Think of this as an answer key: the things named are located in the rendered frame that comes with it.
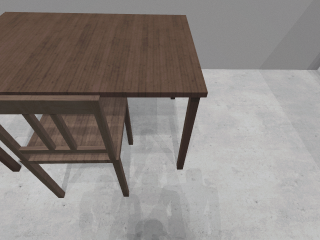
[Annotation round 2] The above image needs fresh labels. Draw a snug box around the chair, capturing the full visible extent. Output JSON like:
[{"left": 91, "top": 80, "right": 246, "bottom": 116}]
[{"left": 0, "top": 95, "right": 133, "bottom": 198}]

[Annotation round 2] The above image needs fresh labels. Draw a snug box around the table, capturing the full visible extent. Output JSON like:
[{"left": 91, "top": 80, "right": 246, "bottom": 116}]
[{"left": 0, "top": 12, "right": 208, "bottom": 172}]

